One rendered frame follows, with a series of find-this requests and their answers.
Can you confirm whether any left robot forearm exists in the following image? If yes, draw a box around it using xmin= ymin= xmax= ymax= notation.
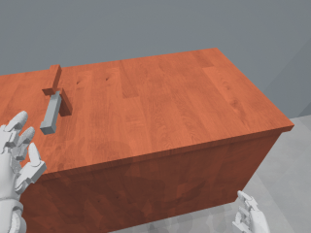
xmin=0 ymin=199 xmax=27 ymax=233

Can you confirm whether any robot right hand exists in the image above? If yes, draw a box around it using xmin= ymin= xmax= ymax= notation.
xmin=232 ymin=190 xmax=271 ymax=233

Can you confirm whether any counter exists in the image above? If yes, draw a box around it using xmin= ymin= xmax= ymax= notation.
xmin=0 ymin=48 xmax=294 ymax=233

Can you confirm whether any tap lever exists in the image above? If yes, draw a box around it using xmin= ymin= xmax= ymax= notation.
xmin=40 ymin=90 xmax=62 ymax=135

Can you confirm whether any robot left hand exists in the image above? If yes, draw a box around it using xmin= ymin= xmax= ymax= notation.
xmin=0 ymin=111 xmax=47 ymax=201

